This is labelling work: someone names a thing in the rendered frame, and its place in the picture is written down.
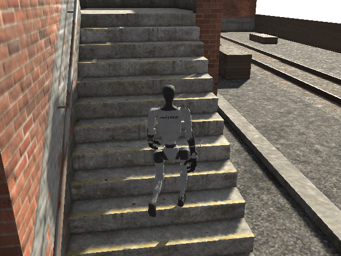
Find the stairs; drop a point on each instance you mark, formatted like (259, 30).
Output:
(125, 61)

